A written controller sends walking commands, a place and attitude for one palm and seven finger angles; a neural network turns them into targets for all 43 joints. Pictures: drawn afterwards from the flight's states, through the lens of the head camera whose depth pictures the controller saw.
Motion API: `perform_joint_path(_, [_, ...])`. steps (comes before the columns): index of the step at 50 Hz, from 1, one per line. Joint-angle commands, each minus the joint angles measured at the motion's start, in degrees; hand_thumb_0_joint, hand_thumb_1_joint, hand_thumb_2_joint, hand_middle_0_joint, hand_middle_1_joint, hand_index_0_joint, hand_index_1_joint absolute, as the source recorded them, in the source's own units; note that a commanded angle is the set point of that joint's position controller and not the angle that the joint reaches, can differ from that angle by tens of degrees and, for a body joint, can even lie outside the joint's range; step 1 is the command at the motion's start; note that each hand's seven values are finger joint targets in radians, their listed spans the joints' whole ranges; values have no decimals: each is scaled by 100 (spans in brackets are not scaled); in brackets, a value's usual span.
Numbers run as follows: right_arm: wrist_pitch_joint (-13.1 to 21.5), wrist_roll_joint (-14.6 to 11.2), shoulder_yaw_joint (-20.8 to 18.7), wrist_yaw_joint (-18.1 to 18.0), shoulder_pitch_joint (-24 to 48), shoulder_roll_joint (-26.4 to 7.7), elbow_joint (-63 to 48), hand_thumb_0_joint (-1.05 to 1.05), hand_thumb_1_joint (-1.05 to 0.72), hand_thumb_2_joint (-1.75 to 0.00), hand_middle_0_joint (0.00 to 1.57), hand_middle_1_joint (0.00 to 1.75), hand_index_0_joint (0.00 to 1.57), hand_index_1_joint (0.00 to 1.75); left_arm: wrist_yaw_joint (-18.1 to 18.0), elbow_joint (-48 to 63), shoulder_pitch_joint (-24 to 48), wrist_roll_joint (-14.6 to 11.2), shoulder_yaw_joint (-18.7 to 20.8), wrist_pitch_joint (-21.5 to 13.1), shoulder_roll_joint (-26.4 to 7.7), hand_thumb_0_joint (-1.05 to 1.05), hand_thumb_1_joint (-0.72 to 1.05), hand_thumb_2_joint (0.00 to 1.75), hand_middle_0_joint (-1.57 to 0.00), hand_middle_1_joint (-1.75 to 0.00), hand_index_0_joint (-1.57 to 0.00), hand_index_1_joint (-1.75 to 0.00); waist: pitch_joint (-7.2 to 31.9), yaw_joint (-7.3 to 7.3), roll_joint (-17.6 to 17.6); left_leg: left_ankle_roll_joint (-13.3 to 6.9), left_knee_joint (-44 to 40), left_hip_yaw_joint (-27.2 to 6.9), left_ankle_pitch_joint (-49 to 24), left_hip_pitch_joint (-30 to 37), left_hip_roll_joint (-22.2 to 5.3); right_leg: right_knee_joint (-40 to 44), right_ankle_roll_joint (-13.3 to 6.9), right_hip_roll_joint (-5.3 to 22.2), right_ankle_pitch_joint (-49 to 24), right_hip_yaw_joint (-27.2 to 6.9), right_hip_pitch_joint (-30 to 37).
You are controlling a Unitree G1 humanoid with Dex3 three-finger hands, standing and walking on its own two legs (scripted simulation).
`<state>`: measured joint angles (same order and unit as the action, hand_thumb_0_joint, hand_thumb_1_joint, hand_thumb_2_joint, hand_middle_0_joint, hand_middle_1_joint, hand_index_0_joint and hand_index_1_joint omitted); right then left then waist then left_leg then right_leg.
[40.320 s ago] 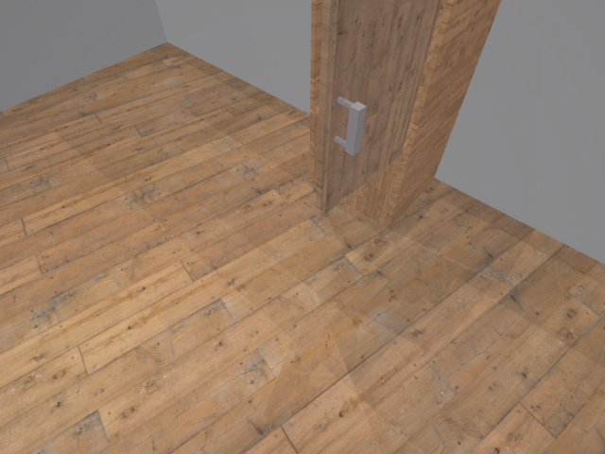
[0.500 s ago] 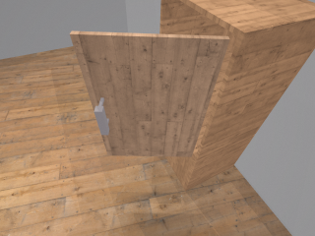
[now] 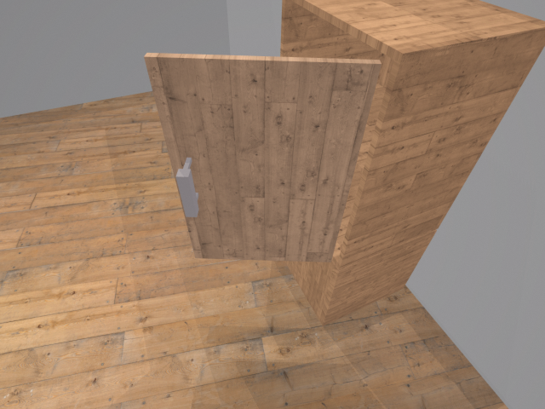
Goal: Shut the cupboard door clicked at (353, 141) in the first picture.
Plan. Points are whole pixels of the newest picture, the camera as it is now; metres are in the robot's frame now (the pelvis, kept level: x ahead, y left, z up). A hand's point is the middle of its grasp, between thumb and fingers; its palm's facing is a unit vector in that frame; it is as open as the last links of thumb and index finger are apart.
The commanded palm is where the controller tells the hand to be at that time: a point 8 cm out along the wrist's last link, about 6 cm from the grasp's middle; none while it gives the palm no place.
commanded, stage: come to a stop and stand still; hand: left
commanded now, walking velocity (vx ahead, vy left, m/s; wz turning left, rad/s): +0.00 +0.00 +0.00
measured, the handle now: (190, 187) +0.57 +0.22 -0.03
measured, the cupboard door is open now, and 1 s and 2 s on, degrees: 64 64 64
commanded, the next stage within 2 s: look again from close up in 1.38 s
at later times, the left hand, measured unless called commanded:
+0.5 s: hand out of the picture -0.04 +0.16 -0.18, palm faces +0.09 -0.99 -0.13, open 7.3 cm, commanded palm none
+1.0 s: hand out of the picture -0.06 +0.20 -0.18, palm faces +0.09 -0.98 -0.16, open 7.3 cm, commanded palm none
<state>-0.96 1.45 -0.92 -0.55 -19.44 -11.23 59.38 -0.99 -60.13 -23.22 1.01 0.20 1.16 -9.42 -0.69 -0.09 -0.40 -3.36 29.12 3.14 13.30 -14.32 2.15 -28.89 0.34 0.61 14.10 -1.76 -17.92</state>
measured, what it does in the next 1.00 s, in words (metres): steps on the spot: left foot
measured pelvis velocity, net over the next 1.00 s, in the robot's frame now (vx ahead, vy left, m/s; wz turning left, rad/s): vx -0.09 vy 0.02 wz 0.01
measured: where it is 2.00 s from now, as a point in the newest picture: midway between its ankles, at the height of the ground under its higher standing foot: outside the picture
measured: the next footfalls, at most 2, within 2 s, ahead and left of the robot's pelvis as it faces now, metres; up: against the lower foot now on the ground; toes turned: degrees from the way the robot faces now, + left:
left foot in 0.80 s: -0.05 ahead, +0.09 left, +0.00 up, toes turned +2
right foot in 1.14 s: -0.10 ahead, -0.11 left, +0.00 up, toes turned -1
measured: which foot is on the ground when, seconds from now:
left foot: down 0.00-0.64, up 0.66-0.78, down 0.80-1.00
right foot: down 0.00-0.82, up 0.84-1.00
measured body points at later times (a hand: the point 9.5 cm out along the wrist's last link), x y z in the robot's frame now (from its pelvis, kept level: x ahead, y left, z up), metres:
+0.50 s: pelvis -0.04 +0.00 -0.01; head -0.05 +0.01 +0.44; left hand -0.05 +0.21 -0.17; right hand -0.01 -0.22 -0.16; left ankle +0.04 +0.08 -0.73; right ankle +0.08 -0.13 -0.73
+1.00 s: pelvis -0.09 +0.02 +0.00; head -0.11 +0.05 +0.45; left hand -0.06 +0.26 -0.16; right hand -0.11 -0.20 -0.15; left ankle -0.09 +0.09 -0.74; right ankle -0.06 -0.11 -0.70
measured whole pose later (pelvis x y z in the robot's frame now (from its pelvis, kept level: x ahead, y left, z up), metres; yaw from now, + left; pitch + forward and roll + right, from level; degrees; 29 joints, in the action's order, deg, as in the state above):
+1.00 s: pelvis -0.09 +0.02 +0.00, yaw +0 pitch -3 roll +0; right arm 0.2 1.9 -0.7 -1.9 -21.2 -6.8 61.4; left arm -1.0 -56.3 -17.3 1.3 3.1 1.8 -10.1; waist 0.1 -0.3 2.6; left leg -5.2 27.6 3.0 14.9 -10.4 3.6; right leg -48.4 -0.2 0.1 20.1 -1.9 -22.3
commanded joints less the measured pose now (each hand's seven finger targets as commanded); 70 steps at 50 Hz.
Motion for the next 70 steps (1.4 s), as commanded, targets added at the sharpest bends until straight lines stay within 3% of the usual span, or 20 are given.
perform_joint_path(1, [105, -37, -136, -34, 16, -608, -260, 0, -90, -90, 20, 30, 20, 30, -59, 319, -135, 37, 155, -134, -509, 0, 90, 90, -20, -30, -20, -30, -516, -16, -1, 7, -1237, -1020, 2178, -1009, -632, 470, -183, 159, 1342, -460, 105])
perform_joint_path(18, [106, -31, -143, -76, -173, -337, -47, 0, -90, -90, 20, 30, 20, 30, -58, 243, -95, 35, 191, -149, -291, 0, 90, 90, -20, -30, -20, -30, -518, 62, 266, 59, -874, -1003, 1893, -667, -475, 641, -260, 182, 1540, -823, -410])
perform_joint_path(25, [98, -43, -220, -63, 574, -558, -296, 0, -90, -90, 20, 30, 20, 30, -22, 198, -616, 87, 254, -30, -77, 0, 90, 90, -20, -30, -20, -30, -549, -337, -471, -191, -1689, -1464, 2794, -2183, -1024, -1146, -135, -190, 469, -164, 855])
perform_joint_path(29, [52, -40, -242, -33, 928, -548, -476, 0, -90, -90, 20, 30, 20, 30, -46, 147, -1036, 111, 253, -24, -63, 0, 90, 90, -20, -30, -20, -30, -562, -511, -15, -119, -1168, -1202, 2722, -2170, -746, -638, -221, -66, 863, -451, 797])
perform_joint_path(32, [-159, -77, -258, -10, 185, -175, -371, 0, -90, -90, 20, 30, 20, 30, -114, 500, -90, 95, 269, -74, -567, 0, 90, 90, -20, -30, -20, -30, -857, 160, 1665, 272, 1634, -285, 1290, -227, 243, 2276, -720, 1145, 4053, -2481, -2035])
perform_joint_path(33, [-207, -70, -338, -10, -215, -182, -188, 0, -90, -90, 20, 30, 20, 30, -148, 704, 567, 67, 327, -51, -728, 0, 90, 90, -20, -30, -20, -30, -678, 436, 1861, 265, 2857, -266, 875, 680, 291, 2670, -819, 1377, 4071, -2595, -2929])
perform_joint_path(34, [-209, -71, -371, -11, -597, -246, -106, 0, -90, -90, 20, 30, 20, 30, -195, 866, 1112, 64, 368, -70, -772, 0, 90, 90, -20, -30, -20, -30, -555, 719, 1809, 232, 3384, -440, 780, 873, 228, 2542, -835, 1307, 3384, -2390, -3109])
perform_joint_path(36, [-80, -71, -346, 3, -942, -191, 1, 0, -90, -90, 20, 30, 20, 30, -221, 973, 1360, 84, 437, -105, -778, 0, 90, 90, -20, -30, -20, -30, -301, 755, 1473, 145, 2796, -437, 977, 857, 9, 1947, -682, 1001, 1953, -1524, -2444])
perform_joint_path(38, [77, -87, -225, 19, -871, 59, 21, 0, -90, -90, 20, 30, 20, 30, -213, 786, 623, 88, 440, -52, -701, 0, 90, 90, -20, -30, -20, -30, -326, 423, 812, 86, 39, -170, 1165, 768, 29, 990, -443, 693, 1617, -1209, -1415])
perform_joint_path(39, [132, -82, -183, -5, -660, 17, 14, 0, -90, -90, 20, 30, 20, 30, -202, 679, 218, 61, 406, -12, -545, 0, 90, 90, -20, -30, -20, -30, -531, 153, -110, 150, -1070, -250, 1160, 617, -3, 105, -418, 339, 1692, -1026, -1125])
perform_joint_path(41, [206, -17, -243, -117, -31, -501, -377, 0, -90, -90, 20, 30, 20, 30, -153, 740, 54, -32, 408, 39, -257, 0, 90, 90, -20, -30, -20, -30, -931, -32, -1652, -412, -2148, -2385, 1817, -639, -1792, -2195, -6, -282, 989, -234, -1377])
perform_joint_path(42, [180, 15, -234, -165, 471, -545, -570, 0, -90, -90, 20, 30, 20, 30, -107, 821, 190, -22, 449, 42, -324, 0, 90, 90, -20, -30, -20, -30, -958, -218, -983, -743, -2263, -2000, 1571, -1500, -1896, -2725, 16, -100, 643, -369, -812])
perform_joint_path(43, [262, -12, -159, -168, 634, -366, -475, 0, -90, -90, 20, 30, 20, 30, -102, 661, 273, 83, 427, 92, -393, 0, 90, 90, -20, -30, -20, -30, -848, -287, -940, -550, -2179, -2143, 1345, -1438, -1595, -2995, 43, -43, 263, -577, -803])
perform_joint_path(46, [301, -4, -118, -152, 571, -333, -458, 0, -90, -90, 20, 30, 20, 30, -40, 575, 208, 47, 317, 31, -171, 0, 90, 90, -20, -30, -20, -30, -873, -278, -75, -689, -1904, -1725, 1168, -1112, -1469, -2579, -42, 104, 393, -273, -617])
perform_joint_path(50, [278, 49, -134, -195, -428, -399, -87, 0, -90, -90, 20, 30, 20, 30, 31, 680, 794, 52, 214, -95, -127, 0, 90, 90, -20, -30, -20, -30, -691, 227, -363, -696, -1812, -2007, 1172, 301, -1571, -964, -134, 30, 1195, 215, -673])
perform_joint_path(54, [260, 8, -137, -185, -614, -421, 74, 0, -90, -90, 20, 30, 20, 30, 18, 508, 516, 7, 190, -146, -115, 0, 90, 90, -20, -30, -20, -30, -433, 101, -379, -452, -1489, -1759, 666, 209, -1403, 439, -258, -31, 554, 198, 388])
perform_joint_path(59, [386, -70, 18, -142, -380, 16, 76, 0, -90, -90, 20, 30, 20, 30, -88, 167, 76, -27, 164, -252, -412, 0, 90, 90, -20, -30, -20, -30, -110, -5, 363, 98, -430, -388, -537, -412, -549, 546, -685, 843, -1507, -541, 1547])
perform_joint_path(60, [373, -56, 18, -147, -364, -26, 149, 0, -90, -90, 20, 30, 20, 30, -91, 166, 154, -37, 163, -271, -379, 0, 90, 90, -20, -30, -20, -30, 23, 14, 558, 102, -423, -397, -697, -146, -586, 507, -621, 678, -1395, -452, 1434])
perform_joint_path(64, [336, -84, -3, -167, -346, -179, 312, 0, -90, -90, 20, 30, 20, 30, -83, 175, 255, -43, 104, -228, -244, 0, 90, 90, -20, -30, -20, -30, -192, 20, -241, -47, -761, -784, -1094, 431, -918, 435, -358, 311, -423, -113, 727])
perform_joint_path(70, [280, -109, 31, -176, -199, -98, 398, 0, -90, -90, 20, 30, 20, 30, -114, -1, 112, -39, 22, -262, -216, 0, 90, 90, -20, -30, -20, -30, -448, 54, 220, 34, -688, -571, -1061, 445, -779, 745, -361, 469, -925, -345, 678])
